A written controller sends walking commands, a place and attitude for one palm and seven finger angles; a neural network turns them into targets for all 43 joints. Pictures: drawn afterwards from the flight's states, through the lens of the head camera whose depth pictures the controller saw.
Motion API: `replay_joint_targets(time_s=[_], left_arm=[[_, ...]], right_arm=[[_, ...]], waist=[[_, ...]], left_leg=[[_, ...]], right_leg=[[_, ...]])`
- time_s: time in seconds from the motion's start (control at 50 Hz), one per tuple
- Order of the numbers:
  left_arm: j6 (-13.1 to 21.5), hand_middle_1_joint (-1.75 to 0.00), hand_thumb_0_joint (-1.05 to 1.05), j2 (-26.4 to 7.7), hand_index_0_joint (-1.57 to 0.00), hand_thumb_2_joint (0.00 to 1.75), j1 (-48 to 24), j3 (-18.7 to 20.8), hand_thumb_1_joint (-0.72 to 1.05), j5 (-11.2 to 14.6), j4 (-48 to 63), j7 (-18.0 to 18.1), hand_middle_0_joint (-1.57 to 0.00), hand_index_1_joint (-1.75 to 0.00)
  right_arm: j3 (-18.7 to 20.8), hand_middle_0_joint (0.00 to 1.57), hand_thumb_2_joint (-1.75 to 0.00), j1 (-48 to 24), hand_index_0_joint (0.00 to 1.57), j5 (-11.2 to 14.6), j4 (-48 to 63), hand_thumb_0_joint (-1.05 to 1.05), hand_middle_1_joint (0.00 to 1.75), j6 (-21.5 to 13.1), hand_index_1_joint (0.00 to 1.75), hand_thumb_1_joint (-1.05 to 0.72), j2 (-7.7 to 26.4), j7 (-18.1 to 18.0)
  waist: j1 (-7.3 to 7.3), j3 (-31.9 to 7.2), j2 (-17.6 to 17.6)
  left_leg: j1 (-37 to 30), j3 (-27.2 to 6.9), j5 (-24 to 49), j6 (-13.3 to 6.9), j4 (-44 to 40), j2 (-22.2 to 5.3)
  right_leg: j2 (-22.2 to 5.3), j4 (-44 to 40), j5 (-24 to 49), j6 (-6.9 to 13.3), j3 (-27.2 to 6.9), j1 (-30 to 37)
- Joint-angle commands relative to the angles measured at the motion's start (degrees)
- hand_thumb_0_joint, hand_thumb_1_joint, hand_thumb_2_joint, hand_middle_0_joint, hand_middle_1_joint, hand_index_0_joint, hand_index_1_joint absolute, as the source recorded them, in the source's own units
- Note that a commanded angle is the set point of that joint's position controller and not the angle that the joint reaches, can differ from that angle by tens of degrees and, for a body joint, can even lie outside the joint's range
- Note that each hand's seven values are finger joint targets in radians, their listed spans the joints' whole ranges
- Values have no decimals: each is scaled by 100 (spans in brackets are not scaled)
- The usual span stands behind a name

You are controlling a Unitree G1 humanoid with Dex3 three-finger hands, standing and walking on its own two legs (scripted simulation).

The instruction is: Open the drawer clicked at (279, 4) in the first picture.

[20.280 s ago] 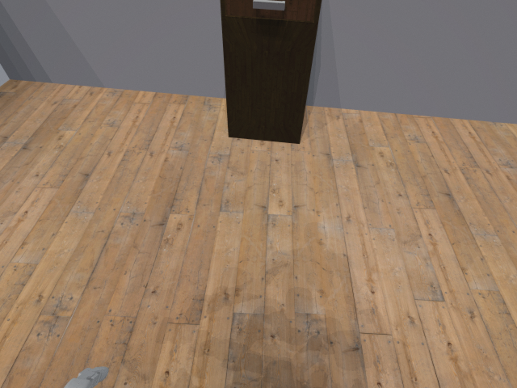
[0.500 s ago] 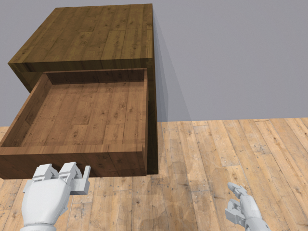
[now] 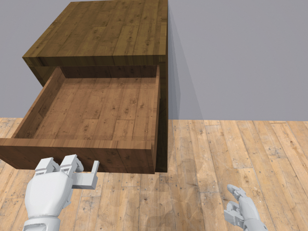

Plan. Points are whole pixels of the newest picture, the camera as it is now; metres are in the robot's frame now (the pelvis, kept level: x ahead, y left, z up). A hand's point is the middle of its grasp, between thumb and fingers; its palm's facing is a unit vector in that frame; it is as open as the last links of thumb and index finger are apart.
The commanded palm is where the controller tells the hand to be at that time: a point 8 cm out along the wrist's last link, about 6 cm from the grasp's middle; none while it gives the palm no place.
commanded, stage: open the thumb to release the handle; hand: left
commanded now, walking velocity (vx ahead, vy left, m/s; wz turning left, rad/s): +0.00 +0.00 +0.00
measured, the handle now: (69, 171) +0.23 +0.24 +0.05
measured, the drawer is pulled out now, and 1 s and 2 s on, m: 0.29 0.30 0.30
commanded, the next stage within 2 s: lift the hand off the handle in 0.30 s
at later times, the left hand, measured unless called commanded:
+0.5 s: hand (63, 200) +0.17 +0.24 +0.03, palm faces +0.04 -0.11 -0.99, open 13.6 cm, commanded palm +0.15 +0.24 +0.08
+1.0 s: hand (61, 189) +0.19 +0.24 +0.06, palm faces +0.08 -0.09 -0.99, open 13.3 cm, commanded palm +0.16 +0.23 +0.13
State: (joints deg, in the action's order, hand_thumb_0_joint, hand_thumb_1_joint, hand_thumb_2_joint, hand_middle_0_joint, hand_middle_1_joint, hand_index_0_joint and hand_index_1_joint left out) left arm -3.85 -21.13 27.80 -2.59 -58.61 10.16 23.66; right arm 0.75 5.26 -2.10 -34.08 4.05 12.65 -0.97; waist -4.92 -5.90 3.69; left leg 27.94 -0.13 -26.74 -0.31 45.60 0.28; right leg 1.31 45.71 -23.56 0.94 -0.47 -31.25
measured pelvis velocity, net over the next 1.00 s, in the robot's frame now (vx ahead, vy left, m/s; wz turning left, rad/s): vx -0.02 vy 0.00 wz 0.02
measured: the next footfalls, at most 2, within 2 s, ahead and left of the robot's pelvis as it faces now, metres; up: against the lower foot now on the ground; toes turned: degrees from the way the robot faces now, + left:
none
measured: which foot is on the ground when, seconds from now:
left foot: down 0.00-1.00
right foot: down 0.00-1.00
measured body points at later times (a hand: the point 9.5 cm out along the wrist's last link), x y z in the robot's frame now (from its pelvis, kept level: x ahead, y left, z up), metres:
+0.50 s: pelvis -0.02 +0.00 +0.01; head +0.01 -0.03 +0.45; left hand +0.16 +0.24 +0.08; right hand +0.20 -0.22 -0.09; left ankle -0.04 +0.12 -0.71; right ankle -0.01 -0.11 -0.71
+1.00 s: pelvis -0.02 +0.00 +0.01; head -0.01 -0.03 +0.46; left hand +0.18 +0.24 +0.12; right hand +0.20 -0.20 -0.08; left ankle -0.04 +0.12 -0.71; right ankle -0.01 -0.11 -0.71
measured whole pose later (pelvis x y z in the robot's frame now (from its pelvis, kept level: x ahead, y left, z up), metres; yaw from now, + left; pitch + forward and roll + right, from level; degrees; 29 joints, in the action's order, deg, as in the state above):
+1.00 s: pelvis -0.02 +0.00 +0.01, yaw +1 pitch +4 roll +0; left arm -4.2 -22.4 19.3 -5.2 -57.3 9.1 16.7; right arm 0.2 5.1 -1.5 -35.6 2.9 13.0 -3.0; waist -5.6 -3.4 4.4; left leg 21.4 -1.0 -22.0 -0.4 39.5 1.1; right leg 0.4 39.7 -19.4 0.8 0.3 -24.3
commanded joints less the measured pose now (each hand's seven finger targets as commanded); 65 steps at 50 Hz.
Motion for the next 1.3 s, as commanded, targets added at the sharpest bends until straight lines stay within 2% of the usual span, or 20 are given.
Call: replay_joint_targets(time_s=[0.0, 0.06, 0.1, 0.18, 0.3, 0.36, 0.38, 0.42, 0.5, 0.58, 0.62, 0.66, 0.7, 0.76, 0.88, 1.0, 1.1, 1.14, 1.2, 1.28], left_arm=[[-135, -127, 0, -893, -35, 57, -219, 696, 13, 27, 1178, 69, -35, -127], [-73, -124, 0, -791, -33, 48, -189, 516, -8, -39, 966, -113, -33, -124], [-12, -123, 0, -942, -32, 42, -352, 628, -22, -66, 976, -194, -32, -123], [164, -120, 0, -873, -30, 30, -230, 586, -50, -57, 1055, -259, -30, -120], [311, -120, 0, -1103, -30, 30, -463, 877, -50, -55, 909, -230, -30, -120], [387, -120, 0, -1022, -30, 30, -642, 816, -50, -72, 799, -160, -30, -120], [385, -120, 0, -430, -30, 30, -473, 270, -50, -40, 831, -171, -30, -120], [419, -120, 0, -585, -30, 30, -597, 389, -50, 4, 882, -151, -30, -120], [330, -120, 0, -941, -30, 30, -887, 646, -50, -209, 771, -16, -30, -120], [247, -120, 0, -774, -30, 30, -1395, 427, -50, -249, 658, 53, -30, -120], [208, -120, 0, -888, -30, 30, -1307, 553, -50, -192, 648, 63, -30, -120], [145, -120, 0, -806, -30, 30, -1447, 431, -50, -143, 538, 26, -30, -120], [93, -120, 0, -1007, -30, 30, -1556, 599, -50, -106, 517, -9, -30, -120], [77, -120, 0, -1075, -30, 30, -1769, 566, -50, -68, 862, -61, -30, -120], [102, -120, 0, -952, -30, 30, -1872, 400, -50, 72, 1335, -253, -30, -120], [-103, -120, 0, -1174, -30, 30, -1887, 552, -50, 97, 1378, -546, -30, -120], [-135, -120, 0, -1414, -30, 30, -1597, 773, -50, 235, 1890, -815, -30, -120], [-138, -120, 0, -1281, -30, 30, -1566, 641, -50, 324, 1945, -934, -30, -120], [-213, -120, 0, -1511, -30, 30, -1661, 864, -50, 350, 1850, -1111, -30, -120], [-250, -120, 0, -1470, -30, 30, -1802, 732, -50, 444, 2062, -1377, -30, -120]], right_arm=[[152, 20, -90, -739, 20, 16, 933, 0, 30, -292, 30, -90, 638, -116], [93, 20, -90, -797, 20, -10, 935, 0, 30, -313, 30, -90, 609, -123], [88, 20, -90, -809, 20, -14, 935, 0, 30, -294, 30, -90, 621, -140], [104, 20, -90, -770, 20, -22, 940, 0, 30, -364, 30, -90, 585, -110], [116, 20, -90, -807, 20, -58, 919, 0, 30, -359, 30, -90, 620, -138], [151, 20, -90, -770, 20, -60, 876, 0, 30, -390, 30, -90, 601, -150], [157, 20, -90, -758, 20, -73, 931, 0, 30, -424, 30, -90, 563, -86], [200, 20, -90, -688, 20, -39, 885, 0, 30, -457, 30, -90, 605, -74], [187, 20, -90, -757, 20, -82, 855, 0, 30, -399, 30, -90, 624, -121], [196, 20, -90, -753, 20, -51, 812, 0, 30, -402, 30, -90, 591, -158], [205, 20, -90, -733, 20, -38, 800, 0, 30, -417, 30, -90, 596, -188], [180, 20, -90, -768, 20, -11, 771, 0, 30, -406, 30, -90, 594, -216], [166, 20, -90, -802, 20, 8, 762, 0, 30, -385, 30, -90, 611, -252], [142, 20, -90, -858, 20, 13, 778, 0, 30, -399, 30, -90, 566, -280], [100, 20, -90, -910, 20, 37, 806, 0, 30, -430, 30, -90, 530, -254], [54, 20, -90, -987, 20, 66, 816, 0, 30, -344, 30, -90, 561, -232], [22, 20, -90, -1049, 20, 96, 883, 0, 30, -309, 30, -90, 571, -219], [5, 20, -90, -1051, 20, 113, 864, 0, 30, -285, 30, -90, 544, -194], [-35, 20, -90, -1125, 20, 123, 860, 0, 30, -220, 30, -90, 584, -204], [-54, 20, -90, -1139, 20, 157, 885, 0, 30, -160, 30, -90, 595, -182]], waist=[[69, -1138, -364], [13, -705, -429], [-22, -758, -357], [-64, -793, -207], [-43, -553, -256], [-10, -605, -213], [37, -605, -193], [67, -721, -283], [-8, -826, -293], [74, -845, -258], [29, -1018, -209], [84, -885, -290], [61, -894, -384], [15, -945, -159], [38, -786, -102], [-50, -657, -280], [-166, -848, -64], [-125, -591, -19], [-135, -410, -270], [-127, -480, -112]], left_leg=[[-694, -61, 2790, -52, -540, 103], [-540, -32, 2323, -81, -672, 126], [-579, -20, 2222, -70, -732, 134], [-646, -11, 2219, -64, -756, 151], [-476, -17, 1796, -45, -849, 172], [-495, -6, 1719, -59, -810, 192], [-506, -10, 1771, -55, -782, 184], [-556, -32, 1842, -52, -757, 150], [-438, -37, 1712, -21, -785, 183], [-469, -33, 1605, -36, -769, 177], [-551, -31, 1694, -32, -791, 162], [-501, -40, 1644, -43, -814, 174], [-514, -58, 1650, -38, -880, 167], [-669, -37, 1698, -55, -974, 179], [-931, -89, 1870, -44, -1180, 131], [-1064, -45, 1978, -53, -1398, 132], [-1347, 0, 2410, -60, -1524, 121], [-1353, 18, 2373, -65, -1614, 115], [-1360, 14, 2334, -76, -1719, 105], [-1500, 50, 2368, -84, -1866, 106]], right_leg=[[44, -601, 2597, 80, -45, 1017], [26, -720, 2193, 72, 15, 943], [29, -784, 2096, 100, -45, 1037], [30, -825, 2028, 111, -56, 1057], [39, -958, 1636, 119, -100, 979], [35, -953, 1547, 118, -69, 881], [26, -901, 1549, 114, 15, 784], [39, -877, 1538, 112, 37, 764], [52, -861, 1446, 143, -30, 814], [38, -848, 1316, 135, 24, 696], [39, -841, 1399, 133, 31, 830], [39, -875, 1406, 120, 45, 826], [48, -931, 1394, 117, 26, 939], [8, -1001, 1388, 116, 33, 1075], [15, -1147, 1304, 114, 133, 1139], [1, -1389, 1473, 91, 80, 1478], [-26, -1512, 1933, 87, 46, 1904], [-45, -1603, 1920, 69, 96, 1896], [-38, -1768, 1974, 51, 35, 1998], [-75, -1861, 1977, 17, 100, 2168]])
